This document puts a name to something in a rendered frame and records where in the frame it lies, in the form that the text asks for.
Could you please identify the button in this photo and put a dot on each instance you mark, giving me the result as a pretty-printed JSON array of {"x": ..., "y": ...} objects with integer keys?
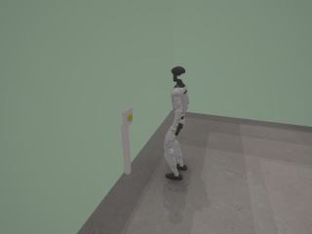
[{"x": 130, "y": 117}]

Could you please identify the right robot shin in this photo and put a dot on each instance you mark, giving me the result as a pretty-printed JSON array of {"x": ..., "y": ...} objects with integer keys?
[{"x": 178, "y": 154}]

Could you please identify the robot left upper arm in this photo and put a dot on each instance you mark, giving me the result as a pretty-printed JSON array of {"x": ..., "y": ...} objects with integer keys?
[{"x": 176, "y": 96}]

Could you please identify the left robot forearm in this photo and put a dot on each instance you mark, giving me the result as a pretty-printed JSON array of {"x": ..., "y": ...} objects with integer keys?
[{"x": 175, "y": 121}]

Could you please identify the robot left hand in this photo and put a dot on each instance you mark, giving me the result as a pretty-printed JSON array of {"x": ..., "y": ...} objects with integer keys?
[{"x": 170, "y": 137}]

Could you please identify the right robot thigh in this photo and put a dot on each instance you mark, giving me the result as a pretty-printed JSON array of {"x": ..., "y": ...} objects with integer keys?
[{"x": 175, "y": 144}]

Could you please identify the panel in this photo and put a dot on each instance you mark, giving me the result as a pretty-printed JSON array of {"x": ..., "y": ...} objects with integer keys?
[{"x": 126, "y": 139}]

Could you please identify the robot right upper arm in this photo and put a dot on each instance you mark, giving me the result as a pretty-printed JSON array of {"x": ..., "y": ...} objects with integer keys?
[{"x": 187, "y": 97}]

